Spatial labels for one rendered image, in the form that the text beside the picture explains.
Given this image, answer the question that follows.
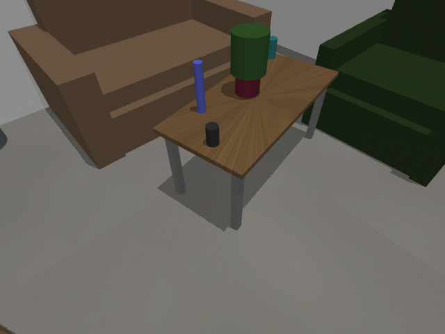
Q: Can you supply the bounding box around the potted plant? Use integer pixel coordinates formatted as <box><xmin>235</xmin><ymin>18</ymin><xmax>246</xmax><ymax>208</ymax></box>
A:
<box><xmin>230</xmin><ymin>23</ymin><xmax>270</xmax><ymax>98</ymax></box>

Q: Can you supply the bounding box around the armchair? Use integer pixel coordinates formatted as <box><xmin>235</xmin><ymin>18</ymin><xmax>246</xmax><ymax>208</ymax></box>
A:
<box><xmin>301</xmin><ymin>0</ymin><xmax>445</xmax><ymax>187</ymax></box>

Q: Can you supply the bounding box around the sofa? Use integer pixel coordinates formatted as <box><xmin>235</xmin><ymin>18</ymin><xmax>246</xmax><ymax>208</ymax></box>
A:
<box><xmin>8</xmin><ymin>0</ymin><xmax>272</xmax><ymax>169</ymax></box>

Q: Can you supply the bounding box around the coffee table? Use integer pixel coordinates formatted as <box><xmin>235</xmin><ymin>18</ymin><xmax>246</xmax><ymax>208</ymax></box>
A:
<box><xmin>153</xmin><ymin>54</ymin><xmax>339</xmax><ymax>231</ymax></box>

